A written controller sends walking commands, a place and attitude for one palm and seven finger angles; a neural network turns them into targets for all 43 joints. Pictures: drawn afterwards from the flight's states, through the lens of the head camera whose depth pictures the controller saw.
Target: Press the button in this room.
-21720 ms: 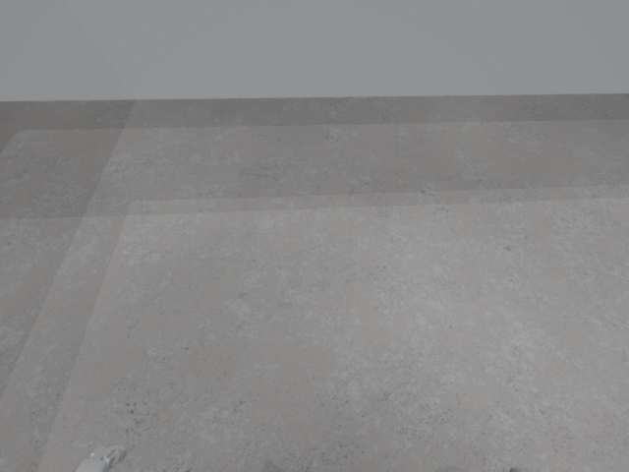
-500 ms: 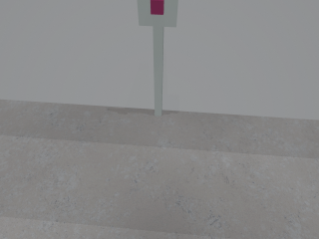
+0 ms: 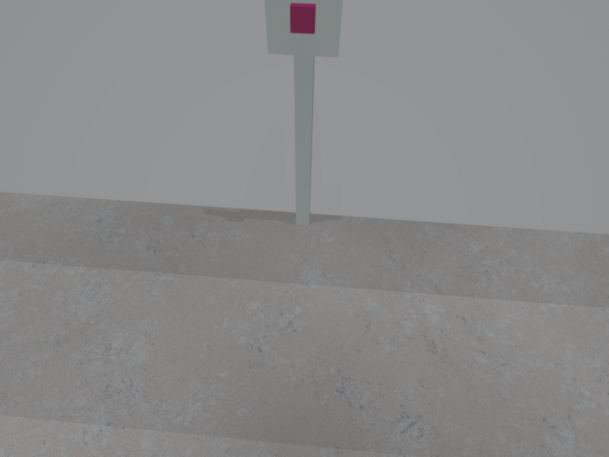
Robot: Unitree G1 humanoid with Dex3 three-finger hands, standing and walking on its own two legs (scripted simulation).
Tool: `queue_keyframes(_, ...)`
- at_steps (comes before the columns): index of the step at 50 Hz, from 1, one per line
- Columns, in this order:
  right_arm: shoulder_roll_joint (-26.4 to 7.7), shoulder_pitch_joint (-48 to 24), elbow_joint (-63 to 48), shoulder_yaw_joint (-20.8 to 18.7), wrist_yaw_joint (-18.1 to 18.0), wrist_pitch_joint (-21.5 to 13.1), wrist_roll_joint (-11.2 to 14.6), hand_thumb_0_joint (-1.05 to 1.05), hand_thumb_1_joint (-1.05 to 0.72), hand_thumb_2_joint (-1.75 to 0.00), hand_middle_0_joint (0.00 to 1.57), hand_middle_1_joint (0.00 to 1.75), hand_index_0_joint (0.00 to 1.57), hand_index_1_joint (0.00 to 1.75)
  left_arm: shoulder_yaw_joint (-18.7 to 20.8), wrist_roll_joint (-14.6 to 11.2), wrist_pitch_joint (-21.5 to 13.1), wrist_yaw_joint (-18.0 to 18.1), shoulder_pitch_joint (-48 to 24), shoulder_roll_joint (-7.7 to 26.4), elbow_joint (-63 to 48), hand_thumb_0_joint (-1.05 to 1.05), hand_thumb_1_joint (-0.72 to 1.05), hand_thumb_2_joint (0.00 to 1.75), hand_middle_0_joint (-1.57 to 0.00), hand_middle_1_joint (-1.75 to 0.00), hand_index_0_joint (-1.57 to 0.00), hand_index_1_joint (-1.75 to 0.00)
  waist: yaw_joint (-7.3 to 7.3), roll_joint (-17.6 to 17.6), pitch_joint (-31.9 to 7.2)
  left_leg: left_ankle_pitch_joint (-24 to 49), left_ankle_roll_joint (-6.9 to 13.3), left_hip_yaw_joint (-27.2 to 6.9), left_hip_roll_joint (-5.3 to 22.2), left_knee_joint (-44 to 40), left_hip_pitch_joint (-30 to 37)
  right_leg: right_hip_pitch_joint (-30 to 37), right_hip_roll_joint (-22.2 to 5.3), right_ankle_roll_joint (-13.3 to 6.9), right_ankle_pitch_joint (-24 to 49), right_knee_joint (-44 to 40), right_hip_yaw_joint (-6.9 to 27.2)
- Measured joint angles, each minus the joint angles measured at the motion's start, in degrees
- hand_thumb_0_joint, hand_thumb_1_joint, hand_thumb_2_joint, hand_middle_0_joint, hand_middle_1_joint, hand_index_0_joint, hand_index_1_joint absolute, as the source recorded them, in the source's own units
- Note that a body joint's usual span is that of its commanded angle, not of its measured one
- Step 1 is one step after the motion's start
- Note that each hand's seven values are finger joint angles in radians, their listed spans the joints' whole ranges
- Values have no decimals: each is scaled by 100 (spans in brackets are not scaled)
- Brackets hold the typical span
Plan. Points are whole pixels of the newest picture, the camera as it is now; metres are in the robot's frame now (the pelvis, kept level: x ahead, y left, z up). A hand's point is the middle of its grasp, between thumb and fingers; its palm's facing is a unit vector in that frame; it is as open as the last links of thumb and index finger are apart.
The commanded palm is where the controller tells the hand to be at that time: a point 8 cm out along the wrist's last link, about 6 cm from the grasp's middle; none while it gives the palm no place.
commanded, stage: walk to a spot facing it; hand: left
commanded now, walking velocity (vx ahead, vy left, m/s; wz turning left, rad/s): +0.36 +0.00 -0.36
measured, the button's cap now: (302, 18) +1.14 +0.08 +0.11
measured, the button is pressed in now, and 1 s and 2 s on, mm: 0 0 0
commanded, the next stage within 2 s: take the last steps up to it in 0.62 s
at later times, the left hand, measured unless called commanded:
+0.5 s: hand out of the picture +0.12 +0.11 -0.17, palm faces -0.07 -0.99 -0.16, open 7.4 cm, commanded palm none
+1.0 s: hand (230, 302) +0.42 +0.18 -0.18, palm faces -0.12 -0.97 -0.20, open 7.4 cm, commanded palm none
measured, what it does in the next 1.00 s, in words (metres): walks ahead: right foot, then left foot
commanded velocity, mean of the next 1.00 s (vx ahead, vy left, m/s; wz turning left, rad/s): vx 0.31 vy -0.01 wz -0.06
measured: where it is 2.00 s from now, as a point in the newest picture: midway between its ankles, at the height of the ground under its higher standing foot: (340, 343)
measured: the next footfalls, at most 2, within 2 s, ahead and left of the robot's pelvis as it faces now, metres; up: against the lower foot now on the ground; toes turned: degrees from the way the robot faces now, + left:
right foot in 0.28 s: +0.14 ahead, -0.14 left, +0.00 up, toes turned -14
left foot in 0.76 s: +0.42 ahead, +0.08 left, +0.00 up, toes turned +2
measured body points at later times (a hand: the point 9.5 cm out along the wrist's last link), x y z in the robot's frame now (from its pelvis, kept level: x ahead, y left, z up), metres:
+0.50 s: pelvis +0.13 -0.05 +0.00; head +0.16 -0.07 +0.44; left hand +0.12 +0.16 -0.16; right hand +0.12 -0.29 -0.17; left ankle +0.14 +0.09 -0.66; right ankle +0.10 -0.13 -0.74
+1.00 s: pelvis +0.35 +0.00 +0.00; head +0.37 +0.01 +0.44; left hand +0.43 +0.23 -0.16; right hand +0.35 -0.25 -0.15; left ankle +0.38 +0.07 -0.74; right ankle +0.33 -0.14 -0.66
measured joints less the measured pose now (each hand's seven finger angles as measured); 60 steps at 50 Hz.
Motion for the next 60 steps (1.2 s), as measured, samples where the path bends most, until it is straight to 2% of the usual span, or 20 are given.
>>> queue_keyframes(5,101,186,-82,-12,38,69,-62,0,-91,-90,20,30,20,30,37,44,158,-93,264,-68,-33,0,91,90,-20,-30,-20,-30,40,17,-216,-313,16,186,61,254,-9,-241,60,-4,-632,582,191)
queue_keyframes(10,271,546,-117,-77,64,-30,-83,0,-90,-90,20,30,20,30,82,94,255,-239,548,-268,-67,1,91,90,-20,-30,-20,-30,-51,41,-176,-577,-44,429,101,292,207,-866,-49,12,-1339,2026,167)
queue_keyframes(12,308,710,-62,-96,65,-60,-98,0,-90,-90,20,30,20,30,94,93,228,-283,546,-372,-102,1,91,90,-20,-30,-20,-30,-92,100,-78,-697,-130,487,155,313,328,-1024,-126,22,-1443,2067,95)
queue_keyframes(14,323,875,27,-107,68,-46,-98,0,-90,-90,20,30,20,30,104,91,127,-320,519,-458,-178,1,91,90,-20,-30,-20,-30,-92,198,32,-960,-240,508,291,606,356,-978,-138,-23,-1153,1602,-25)
queue_keyframes(15,343,945,92,-109,78,-20,-73,0,-90,-90,20,30,20,30,111,100,30,-318,496,-478,-218,1,91,90,-20,-30,-20,-30,-75,239,83,-1147,-215,476,407,1100,193,-944,-103,-78,-694,1562,-98)
queue_keyframes(16,366,965,164,-102,95,35,-43,0,-90,-90,20,30,20,30,126,92,-76,-286,474,-506,-246,1,91,90,-20,-30,-20,-30,-34,256,132,-1281,-144,334,462,1885,-114,-948,-66,-144,-671,1711,-146)
queue_keyframes(19,409,806,251,-117,146,150,-2,0,-91,-90,20,30,20,30,140,22,-262,-172,555,-604,-263,0,91,90,-20,-30,-20,-30,103,155,227,-1113,17,-61,313,4100,-1196,-669,34,-266,-979,1595,-128)
queue_keyframes(22,390,479,95,-182,169,101,-29,1,-91,-90,20,30,20,30,99,27,-260,-114,738,-725,-146,0,91,90,-20,-30,-20,-30,121,64,254,-449,22,-66,351,4744,-2087,-251,132,-243,-822,983,-29)
queue_keyframes(26,353,52,-211,-246,202,26,-42,0,-91,-90,20,30,20,30,17,65,-282,-101,1016,-910,81,0,91,90,-21,-30,-20,-30,44,55,179,153,-106,-66,495,4288,-2854,270,219,-215,-663,239,75)
queue_keyframes(29,365,-182,-372,-260,232,11,-30,0,-91,-90,19,30,20,30,-6,76,-310,-96,1147,-987,195,0,91,90,-21,-30,-20,-30,21,75,128,460,-179,-70,550,3684,-3133,635,236,-145,-681,-130,76)
queue_keyframes(32,406,-366,-459,-237,260,2,-15,0,-91,-90,19,30,20,30,8,85,-333,-73,1185,-983,234,0,91,90,-21,-30,-20,-30,72,68,139,638,-171,22,547,2829,-3116,972,211,-42,-827,-318,32)
queue_keyframes(36,484,-565,-538,-189,281,-52,-15,0,-91,-90,19,30,20,30,50,93,-318,-34,1189,-893,231,0,91,90,-21,-30,-20,-30,200,4,207,673,-43,180,413,1833,-2729,1295,107,160,-1259,-176,0)
queue_keyframes(38,520,-611,-595,-159,265,-164,-48,0,-91,-90,19,30,20,30,67,74,-287,-21,1233,-835,242,0,90,90,-21,-30,-20,-30,193,-63,218,874,121,272,289,1409,-2366,1214,-27,255,-1693,435,46)
queue_keyframes(39,560,-649,-607,-156,239,-235,-74,0,-91,-90,20,30,20,30,78,46,-243,-19,1172,-787,263,0,91,90,-21,-30,-20,-30,168,-138,264,723,276,332,232,1606,-2375,952,-146,207,-1816,1140,86)
queue_keyframes(41,621,-659,-633,-123,203,-299,-72,0,-91,-90,20,30,20,30,84,12,-163,-14,1005,-688,237,1,91,90,-21,-30,-20,-30,156,-187,360,309,425,449,227,1886,-2272,195,-138,85,-2082,2988,364)
queue_keyframes(43,679,-554,-586,-113,165,-320,-60,0,-91,-90,20,30,20,30,112,18,-130,-15,807,-579,183,1,91,90,-21,-30,-20,-30,102,-192,363,186,411,538,212,1728,-2002,-519,-131,43,-1901,4240,415)
queue_keyframes(45,652,-415,-596,-260,41,-409,24,-3,-94,-90,20,30,21,30,163,45,-117,-41,586,-477,72,1,91,90,-20,-30,-20,-30,25,-211,331,240,411,619,136,1387,-1704,-1101,-214,64,-1561,4677,391)
queue_keyframes(48,508,-124,-465,-265,24,-395,-15,-4,-96,-90,20,30,21,30,222,92,-70,-72,267,-350,-182,1,91,90,-20,-30,-19,-30,-43,-227,191,326,456,657,13,888,-1327,-1690,-361,139,-1103,4487,316)
queue_keyframes(52,473,367,-213,-241,43,-292,-29,-3,-94,-90,20,30,20,30,262,115,-6,-120,-70,-298,-485,0,91,90,-20,-30,-19,-30,-88,-248,-5,367,435,612,-141,405,-927,-2059,-519,243,-533,3922,323)
queue_keyframes(60,648,1022,61,-222,100,-177,-78,-1,-92,-90,20,30,20,30,179,104,64,-202,-361,-458,-622,0,91,90,-20,-30,-19,-30,-340,-123,-66,77,206,498,-137,126,-366,-1652,-574,320,-472,2028,227)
